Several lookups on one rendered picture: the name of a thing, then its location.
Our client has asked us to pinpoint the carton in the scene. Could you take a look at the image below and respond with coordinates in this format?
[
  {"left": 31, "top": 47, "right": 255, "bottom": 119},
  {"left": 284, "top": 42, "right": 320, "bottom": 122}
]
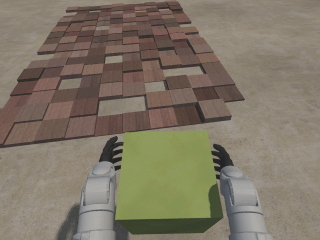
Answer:
[{"left": 115, "top": 130, "right": 224, "bottom": 235}]

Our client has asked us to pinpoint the robot left forearm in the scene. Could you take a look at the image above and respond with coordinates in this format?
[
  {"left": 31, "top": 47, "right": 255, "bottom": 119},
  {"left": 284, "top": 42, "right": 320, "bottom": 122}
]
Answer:
[{"left": 72, "top": 161, "right": 117, "bottom": 240}]

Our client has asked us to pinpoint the robot right hand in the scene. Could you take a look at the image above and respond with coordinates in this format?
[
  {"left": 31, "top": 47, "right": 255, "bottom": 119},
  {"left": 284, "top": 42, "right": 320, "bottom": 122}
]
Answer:
[{"left": 211, "top": 144, "right": 234, "bottom": 180}]

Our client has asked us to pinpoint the robot left hand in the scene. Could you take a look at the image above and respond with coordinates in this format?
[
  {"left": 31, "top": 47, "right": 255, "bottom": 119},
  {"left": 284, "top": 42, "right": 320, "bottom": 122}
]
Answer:
[{"left": 99, "top": 136, "right": 124, "bottom": 171}]

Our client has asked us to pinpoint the robot right forearm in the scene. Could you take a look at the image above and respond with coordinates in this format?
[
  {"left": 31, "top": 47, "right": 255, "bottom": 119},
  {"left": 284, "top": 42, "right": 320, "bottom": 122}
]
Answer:
[{"left": 220, "top": 165, "right": 274, "bottom": 240}]

